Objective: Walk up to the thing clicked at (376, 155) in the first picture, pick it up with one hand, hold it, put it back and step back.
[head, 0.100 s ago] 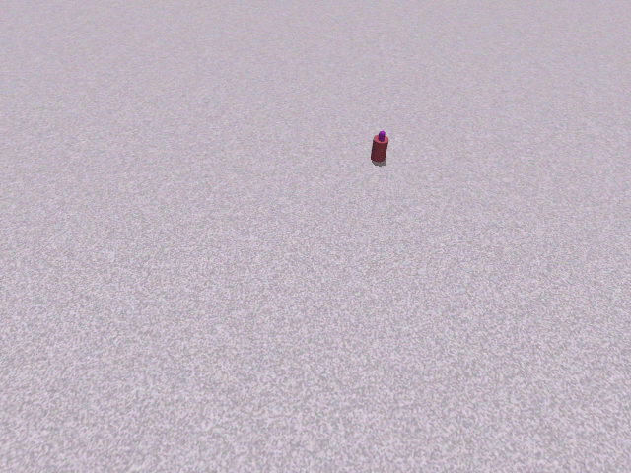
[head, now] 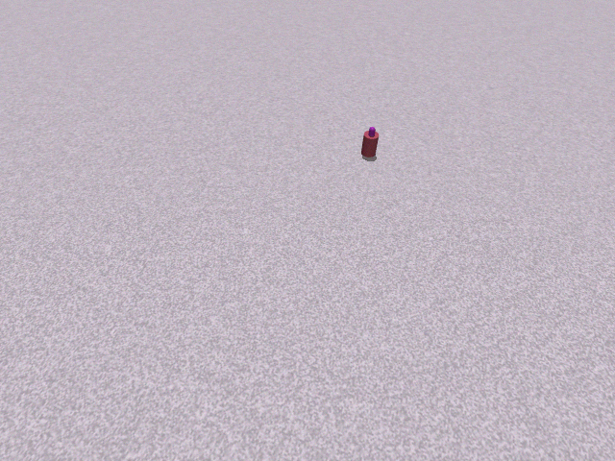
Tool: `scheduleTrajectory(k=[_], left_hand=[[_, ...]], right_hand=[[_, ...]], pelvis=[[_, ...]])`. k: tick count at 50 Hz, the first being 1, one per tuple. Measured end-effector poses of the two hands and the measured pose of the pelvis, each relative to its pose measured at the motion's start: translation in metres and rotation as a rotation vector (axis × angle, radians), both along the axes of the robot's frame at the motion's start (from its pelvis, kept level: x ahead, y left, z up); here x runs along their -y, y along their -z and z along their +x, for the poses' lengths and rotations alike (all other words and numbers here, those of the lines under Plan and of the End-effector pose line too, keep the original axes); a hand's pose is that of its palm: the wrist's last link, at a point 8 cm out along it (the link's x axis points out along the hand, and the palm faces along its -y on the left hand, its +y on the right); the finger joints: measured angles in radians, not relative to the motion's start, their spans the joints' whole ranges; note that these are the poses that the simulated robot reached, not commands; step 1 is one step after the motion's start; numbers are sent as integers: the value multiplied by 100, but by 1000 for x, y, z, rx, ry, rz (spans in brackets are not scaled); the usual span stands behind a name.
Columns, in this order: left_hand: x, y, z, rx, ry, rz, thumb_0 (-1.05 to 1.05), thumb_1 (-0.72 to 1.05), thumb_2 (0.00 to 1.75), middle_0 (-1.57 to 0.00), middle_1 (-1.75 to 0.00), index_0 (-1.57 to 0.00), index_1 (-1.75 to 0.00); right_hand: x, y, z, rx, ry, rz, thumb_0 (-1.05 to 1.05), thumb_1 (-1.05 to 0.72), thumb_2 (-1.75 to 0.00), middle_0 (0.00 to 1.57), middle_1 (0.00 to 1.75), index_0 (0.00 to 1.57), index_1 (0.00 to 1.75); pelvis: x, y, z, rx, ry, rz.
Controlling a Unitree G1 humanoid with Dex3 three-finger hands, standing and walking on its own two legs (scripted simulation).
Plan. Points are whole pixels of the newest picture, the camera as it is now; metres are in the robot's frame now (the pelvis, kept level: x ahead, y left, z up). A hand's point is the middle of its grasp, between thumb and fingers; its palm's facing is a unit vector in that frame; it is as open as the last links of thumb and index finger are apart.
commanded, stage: stand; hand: left
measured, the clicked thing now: (370, 140) +1.75 -0.32 -0.70
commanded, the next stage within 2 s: walk up in 1.02 s
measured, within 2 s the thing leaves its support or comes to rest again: neither
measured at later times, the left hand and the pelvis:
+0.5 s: hand out of the picture +0.08 +0.25 -0.16, palm faces -0.02 -0.94 -0.34, open 7.4 cm; pelvis +0.01 +0.00 +0.00, yaw +0 degrees
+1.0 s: hand out of the picture +0.09 +0.25 -0.15, palm faces -0.01 -0.94 -0.34, open 7.4 cm; pelvis +0.02 -0.01 +0.00, yaw +0 degrees
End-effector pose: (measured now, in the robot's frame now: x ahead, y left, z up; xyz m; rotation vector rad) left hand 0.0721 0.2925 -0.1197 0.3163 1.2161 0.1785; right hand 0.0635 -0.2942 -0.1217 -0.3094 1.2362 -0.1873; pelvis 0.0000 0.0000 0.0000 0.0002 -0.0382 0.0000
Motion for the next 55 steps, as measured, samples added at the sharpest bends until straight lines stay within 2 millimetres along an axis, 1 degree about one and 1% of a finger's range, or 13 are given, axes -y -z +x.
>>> scheduleTrajectory(k=[14,29,42,51,53,55], left_hand=[[-2,-2,5,8,-10,4,1,91,90,-20,-30,-20,-30],[-1,-1,-1,-28,-23,7,1,91,90,-20,-30,-20,-30],[2,-3,9,-7,-21,9,1,91,90,-20,-30,-20,-30],[2,-3,13,-2,-21,9,1,91,90,-20,-30,-20,-30],[1,-4,14,5,-16,-4,1,91,90,-20,-30,-20,-30],[-3,-4,17,-7,3,-6,1,91,90,-20,-30,-20,-30]], right_hand=[[0,-1,9,14,-8,-3,0,-90,-90,20,30,20,30],[1,1,12,-8,-11,1,0,-90,-90,20,30,20,30],[4,-1,22,7,-14,-2,0,-90,-90,20,30,20,30],[6,-1,23,6,-15,-5,0,-90,-90,20,30,20,30],[8,-3,24,30,-12,1,0,-90,-89,20,30,20,30],[16,-6,24,76,5,-1,0,-90,-89,20,30,20,30]], pelvis=[[0,0,4,3,-2,1],[2,-1,9,-6,-3,2],[5,-1,14,-5,-5,1],[6,-1,16,-6,-5,0],[6,0,18,-14,10,4],[8,2,22,-26,39,16]])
